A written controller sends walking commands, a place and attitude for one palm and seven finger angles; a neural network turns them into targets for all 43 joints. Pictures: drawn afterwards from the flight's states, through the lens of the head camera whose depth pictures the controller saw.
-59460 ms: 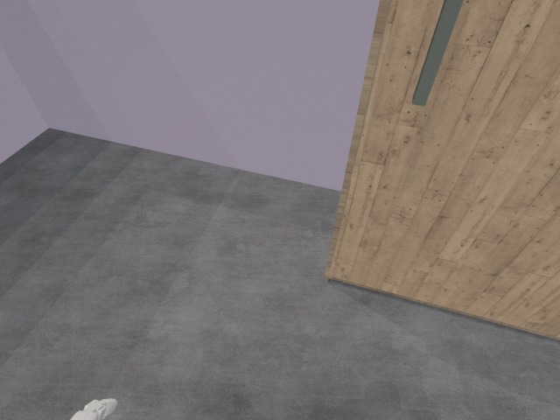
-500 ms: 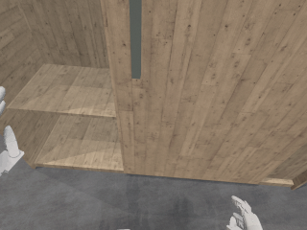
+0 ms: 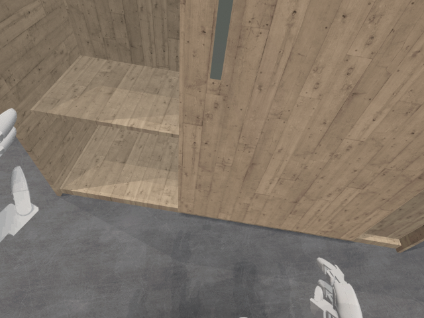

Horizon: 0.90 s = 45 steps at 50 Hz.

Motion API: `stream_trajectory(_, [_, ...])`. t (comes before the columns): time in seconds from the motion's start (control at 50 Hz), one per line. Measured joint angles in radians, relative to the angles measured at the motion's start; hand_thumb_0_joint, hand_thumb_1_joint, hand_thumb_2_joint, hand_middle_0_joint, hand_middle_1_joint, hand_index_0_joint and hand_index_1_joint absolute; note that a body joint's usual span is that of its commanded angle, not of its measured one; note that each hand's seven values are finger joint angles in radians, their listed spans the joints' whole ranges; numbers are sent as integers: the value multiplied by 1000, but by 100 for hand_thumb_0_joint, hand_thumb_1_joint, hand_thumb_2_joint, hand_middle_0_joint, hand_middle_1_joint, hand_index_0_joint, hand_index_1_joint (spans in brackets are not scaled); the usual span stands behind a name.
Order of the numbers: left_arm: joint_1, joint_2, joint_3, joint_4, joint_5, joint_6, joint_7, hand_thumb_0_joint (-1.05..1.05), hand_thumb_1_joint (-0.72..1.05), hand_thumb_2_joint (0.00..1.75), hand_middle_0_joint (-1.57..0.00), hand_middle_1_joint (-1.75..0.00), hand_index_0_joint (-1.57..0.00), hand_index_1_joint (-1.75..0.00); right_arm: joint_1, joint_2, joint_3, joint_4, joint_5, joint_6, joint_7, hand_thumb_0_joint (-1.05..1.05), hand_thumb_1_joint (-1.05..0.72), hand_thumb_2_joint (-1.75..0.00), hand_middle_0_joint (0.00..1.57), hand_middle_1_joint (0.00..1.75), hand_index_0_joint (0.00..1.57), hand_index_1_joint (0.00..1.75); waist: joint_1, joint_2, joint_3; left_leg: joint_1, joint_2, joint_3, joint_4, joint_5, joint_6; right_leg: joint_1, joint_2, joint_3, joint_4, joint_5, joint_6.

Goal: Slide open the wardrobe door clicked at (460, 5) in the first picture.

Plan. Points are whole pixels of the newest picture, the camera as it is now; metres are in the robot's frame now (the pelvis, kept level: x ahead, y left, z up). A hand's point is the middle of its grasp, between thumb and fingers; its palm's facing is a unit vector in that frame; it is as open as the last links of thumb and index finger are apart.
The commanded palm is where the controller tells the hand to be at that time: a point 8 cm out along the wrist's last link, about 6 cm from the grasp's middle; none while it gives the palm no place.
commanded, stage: stop stepping back and stand still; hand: left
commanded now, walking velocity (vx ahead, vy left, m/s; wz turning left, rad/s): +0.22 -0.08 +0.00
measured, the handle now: (226, 5) +0.64 +0.03 +0.27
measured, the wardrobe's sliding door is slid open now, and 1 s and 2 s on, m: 0.61 0.61 0.61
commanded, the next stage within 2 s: let the arm hang, fingers relaxed in 0.98 s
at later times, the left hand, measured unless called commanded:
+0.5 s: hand (6, 213) +0.20 +0.27 +0.18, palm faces +0.39 -0.83 -0.40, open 7.4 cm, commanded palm +0.13 +0.31 +0.20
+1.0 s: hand (29, 189) +0.24 +0.26 +0.17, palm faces +0.36 -0.81 -0.46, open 7.4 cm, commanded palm +0.17 +0.30 +0.20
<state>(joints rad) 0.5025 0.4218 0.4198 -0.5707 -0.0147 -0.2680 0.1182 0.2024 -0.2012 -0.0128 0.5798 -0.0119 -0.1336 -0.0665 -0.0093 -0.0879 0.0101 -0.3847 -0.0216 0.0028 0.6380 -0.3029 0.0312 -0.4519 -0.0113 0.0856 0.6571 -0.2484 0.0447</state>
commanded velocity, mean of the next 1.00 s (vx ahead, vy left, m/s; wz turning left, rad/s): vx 0.08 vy -0.02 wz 0.00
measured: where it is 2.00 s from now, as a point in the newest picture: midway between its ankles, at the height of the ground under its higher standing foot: outside the picture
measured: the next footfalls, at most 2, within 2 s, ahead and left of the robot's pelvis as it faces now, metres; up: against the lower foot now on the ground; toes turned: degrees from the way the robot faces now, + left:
right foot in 0.20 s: +0.05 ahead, -0.11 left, +0.00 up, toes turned -5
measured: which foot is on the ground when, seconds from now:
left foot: down 0.00-1.00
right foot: up 0.00-0.18, down 0.20-1.00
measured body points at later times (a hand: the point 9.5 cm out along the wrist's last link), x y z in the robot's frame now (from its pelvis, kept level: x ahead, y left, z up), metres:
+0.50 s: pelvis -0.03 +0.02 +0.01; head -0.03 +0.05 +0.46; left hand +0.17 +0.31 +0.20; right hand +0.09 -0.24 -0.07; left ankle -0.02 +0.13 -0.72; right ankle -0.03 -0.10 -0.68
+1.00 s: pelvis +0.01 +0.01 +0.01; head +0.03 +0.03 +0.46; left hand +0.21 +0.31 +0.20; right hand +0.18 -0.23 -0.05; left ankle -0.02 +0.13 -0.72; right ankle +0.01 -0.10 -0.72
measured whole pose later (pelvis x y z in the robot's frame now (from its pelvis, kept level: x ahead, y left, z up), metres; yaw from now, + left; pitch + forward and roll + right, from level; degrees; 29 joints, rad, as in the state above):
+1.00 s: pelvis +0.01 +0.01 +0.01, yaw -4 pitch +1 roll +0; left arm 0.50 0.41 0.42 -0.45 -0.03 -0.21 0.14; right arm 0.18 -0.21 0.00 0.60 -0.01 -0.14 -0.07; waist 0.00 -0.02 0.01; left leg -0.22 0.01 0.04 0.55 -0.35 0.01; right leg -0.29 0.00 -0.02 0.54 -0.28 0.00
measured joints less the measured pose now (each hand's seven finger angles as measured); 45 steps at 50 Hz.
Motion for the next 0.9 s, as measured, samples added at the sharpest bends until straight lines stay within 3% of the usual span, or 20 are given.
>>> stream_trajectory(0.04, [-9, 20, 14, 15, -1, 5, 7, 1, 89, 90, -22, -31, -21, -30, -7, 16, 0, 2, 2, -13, -10, 1, -90, -90, 20, 30, 21, 30, 9, -13, 19, 8, -12, 9, -7, 17, 7, -11, 7, 4, 84, -89, -14])
stream_trajectory(0.1, [4, 27, 46, 38, -13, 26, 21, 1, 89, 90, -22, -31, -21, -30, 10, 40, 16, 6, -1, -30, -10, 1, -90, -90, 20, 30, 21, 30, 15, 0, 3, 42, 6, 17, -65, 63, 1, 13, 35, -46, 156, -165, -22])
stream_trajectory(0.16, [3, 8, 47, 58, -13, 39, 34, 1, 89, 90, -22, -31, -21, -30, 41, 45, 38, 10, 3, -37, -2, 1, -90, -90, 20, 30, 21, 30, 17, 31, -30, 58, 26, 11, -99, 86, -4, 116, 44, -101, 24, -137, -29])
stream_trajectory(0.2, [-3, 1, 41, 74, -8, 46, 39, 1, 89, 90, -21, -31, -21, -30, 53, 45, 51, 11, 1, -29, 2, 1, -90, -90, 20, 30, 21, 30, 24, 23, -57, 40, 19, 30, -81, 64, -8, 185, 35, -92, -95, -158, -57])
stream_trajectory(0.3, [-72, -52, -38, 136, -5, 85, 23, 1, 89, 90, -21, -31, -21, -30, 34, 8, 37, 49, -13, 20, 1, 1, -90, -90, 21, 30, 21, 30, 33, 57, -49, -30, 21, 24, 127, -93, -19, 156, 45, -90, -82, -85, -102])
stream_trajectory(0.36, [-63, -48, -49, 120, -7, 89, 24, 1, 89, 90, -21, -31, -21, -30, 42, -4, 33, 68, -9, 32, 0, 1, -90, -90, 21, 30, 21, 30, 25, 24, -53, 3, 21, 39, 159, -88, -11, 143, 24, -77, -61, -36, -84])
stream_trajectory(0.4, [-43, -39, -39, 100, -11, 82, 27, 1, 89, 90, -21, -31, -21, -30, 59, -21, 29, 55, -10, 25, -8, 1, -90, -90, 21, 30, 21, 30, 4, 32, -65, 68, 37, 22, 12, -80, -7, 112, 24, -87, 2, -92, -70])
stream_trajectory(0.44, [-34, -29, -21, 101, -9, 79, 35, 1, 89, 90, -21, -31, -21, -30, 58, -13, 17, 59, -6, 17, -17, 1, -90, -90, 20, 30, 21, 30, -10, 21, -52, 69, 26, 34, 21, -43, -10, 70, 21, -70, 131, -184, -65])
stream_trajectory(0.5, [-18, -8, 5, 115, -7, 76, 36, 1, 89, 90, -21, -31, -21, -30, 81, 16, 15, 70, -8, -2, -15, 1, -90, -90, 20, 30, 21, 30, -26, 23, -46, 106, 28, 35, -24, -30, -8, 30, 30, -83, 255, -208, -52])
stream_trajectory(0.58, [1, 26, 28, 95, -8, 71, 41, 1, 89, 90, -21, -31, -21, -30, 117, 33, 41, 74, -2, -21, 1, 1, -90, -90, 20, 30, 20, 30, -28, 45, -37, 134, 53, 12, -66, -16, -27, 108, 30, -141, 7, -104, -40])
stream_trajectory(0.62, [18, 42, 45, 86, -7, 58, 42, 1, 89, 90, -21, -31, -21, -30, 117, 33, 49, 67, 0, -24, 8, 1, -90, -90, 20, 30, 21, 30, -19, 37, -34, 118, 50, 25, -26, -45, -36, 142, 20, -128, -95, 1, -60])
stream_trajectory(0.72, [6, -15, -5, 132, -7, 49, 23, 1, 89, 90, -21, -31, -21, -30, 75, -5, 26, 89, -2, -8, 13, 1, -90, -90, 20, 30, 21, 30, -18, 92, -31, 104, 57, 15, 12, -79, -36, 128, 27, -135, -53, -48, -69])
stream_trajectory(0.9, [17, -7, 5, 141, -12, 59, 18, 1, 89, 90, -22, -31, -21, -30, 15, -10, 14, 50, 5, -4, -9, 1, -90, -90, 20, 30, 20, 30, 1, 59, -7, 168, 30, 39, -88, -49, -25, 158, 3, -110, -88, -43, -47])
